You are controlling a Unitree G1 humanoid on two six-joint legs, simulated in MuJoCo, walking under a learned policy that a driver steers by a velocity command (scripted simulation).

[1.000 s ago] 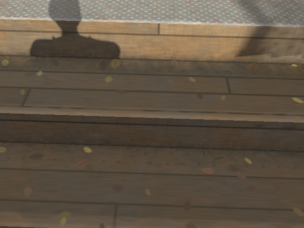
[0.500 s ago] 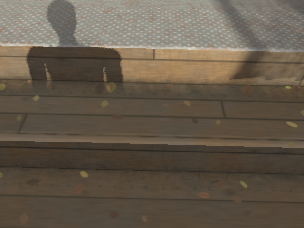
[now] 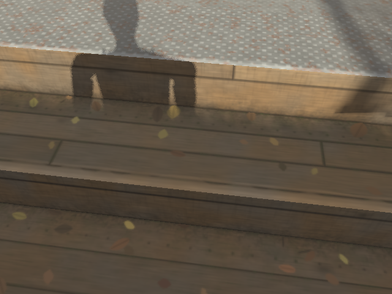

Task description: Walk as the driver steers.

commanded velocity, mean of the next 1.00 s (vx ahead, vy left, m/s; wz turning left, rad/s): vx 0.49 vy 0.00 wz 0.00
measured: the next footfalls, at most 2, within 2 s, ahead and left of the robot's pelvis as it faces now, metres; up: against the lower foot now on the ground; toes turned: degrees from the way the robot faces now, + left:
left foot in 0.36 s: +0.17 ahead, +0.14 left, +0.00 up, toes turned +2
right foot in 0.74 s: +0.41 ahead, -0.06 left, +0.17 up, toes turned -4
